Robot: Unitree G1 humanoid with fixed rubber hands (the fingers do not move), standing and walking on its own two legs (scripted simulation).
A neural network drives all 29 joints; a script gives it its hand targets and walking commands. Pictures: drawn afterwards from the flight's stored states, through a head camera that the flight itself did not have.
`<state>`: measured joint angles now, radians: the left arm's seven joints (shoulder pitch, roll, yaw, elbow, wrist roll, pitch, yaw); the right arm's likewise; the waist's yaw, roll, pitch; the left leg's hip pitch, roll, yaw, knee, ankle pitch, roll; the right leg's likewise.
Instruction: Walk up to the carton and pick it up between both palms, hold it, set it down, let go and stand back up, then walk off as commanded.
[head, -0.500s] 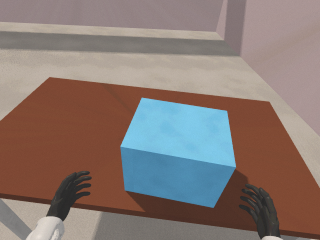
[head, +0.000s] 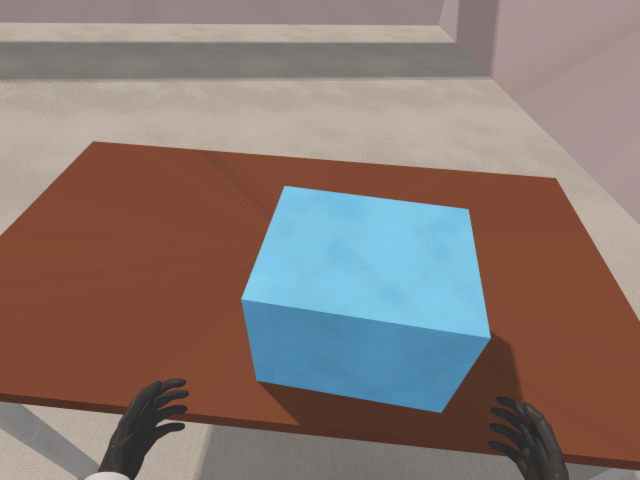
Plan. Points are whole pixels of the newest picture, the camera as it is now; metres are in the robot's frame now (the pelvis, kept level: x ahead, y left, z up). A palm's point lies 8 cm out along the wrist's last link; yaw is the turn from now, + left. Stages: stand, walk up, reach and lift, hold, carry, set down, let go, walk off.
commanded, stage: set down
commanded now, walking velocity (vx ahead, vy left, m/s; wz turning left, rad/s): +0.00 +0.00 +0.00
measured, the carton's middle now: (360, 296) +0.40 -0.04 +0.00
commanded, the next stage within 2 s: let go in 1.70 s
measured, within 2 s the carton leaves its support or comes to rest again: neither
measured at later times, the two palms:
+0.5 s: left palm (132, 473) +0.15 +0.23 -0.04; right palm out of the picture +0.16 -0.23 -0.04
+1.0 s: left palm out of the picture +0.15 +0.22 -0.06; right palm out of the picture +0.17 -0.23 -0.03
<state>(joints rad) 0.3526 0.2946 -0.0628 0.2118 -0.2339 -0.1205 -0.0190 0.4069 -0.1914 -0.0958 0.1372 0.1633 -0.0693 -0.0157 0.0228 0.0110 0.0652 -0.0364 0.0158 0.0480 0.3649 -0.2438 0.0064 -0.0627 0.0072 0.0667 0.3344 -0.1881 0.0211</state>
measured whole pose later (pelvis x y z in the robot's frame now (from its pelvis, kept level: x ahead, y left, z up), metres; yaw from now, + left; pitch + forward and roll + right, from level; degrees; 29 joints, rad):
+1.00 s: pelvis -0.01 -0.01 +0.00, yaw +1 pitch -7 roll +0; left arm 0.23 0.23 -0.02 0.42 -0.06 0.10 0.00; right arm 0.23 -0.14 -0.07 0.49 0.02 -0.13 0.02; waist 0.02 -0.04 0.07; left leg -0.01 0.02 0.03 0.37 -0.23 -0.01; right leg -0.05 0.01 0.05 0.37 -0.20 0.00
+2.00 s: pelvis -0.01 -0.01 +0.00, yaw +0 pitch -8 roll +0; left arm 0.19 0.19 0.01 0.53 0.05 0.16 0.02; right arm 0.13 -0.18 -0.05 0.58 -0.02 -0.18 0.06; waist -0.01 -0.04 0.10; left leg 0.00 0.03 0.05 0.38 -0.24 -0.01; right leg -0.03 0.02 0.04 0.37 -0.20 0.00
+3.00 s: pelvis -0.02 +0.00 -0.01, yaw +1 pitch -2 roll +0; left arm 0.19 0.33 0.05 0.84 0.02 -0.02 -0.03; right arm 0.16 -0.35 0.01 0.48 -0.02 -0.14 0.03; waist 0.02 0.01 0.02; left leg -0.18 0.00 0.04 0.50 -0.28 0.02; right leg -0.22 -0.02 0.04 0.50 -0.25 0.03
